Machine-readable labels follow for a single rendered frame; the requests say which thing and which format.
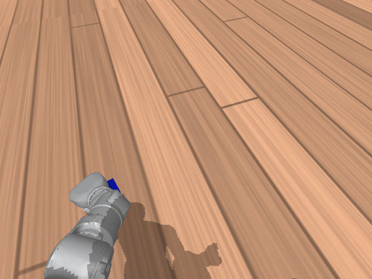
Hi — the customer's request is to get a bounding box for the cube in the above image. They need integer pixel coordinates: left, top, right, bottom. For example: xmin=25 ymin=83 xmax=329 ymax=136
xmin=108 ymin=178 xmax=120 ymax=191

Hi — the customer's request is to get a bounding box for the left robot hand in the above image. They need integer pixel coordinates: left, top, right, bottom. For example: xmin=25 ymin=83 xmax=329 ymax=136
xmin=69 ymin=172 xmax=109 ymax=213

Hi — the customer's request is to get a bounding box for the left robot arm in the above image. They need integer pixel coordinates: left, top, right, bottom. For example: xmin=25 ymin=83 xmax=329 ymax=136
xmin=44 ymin=185 xmax=131 ymax=279

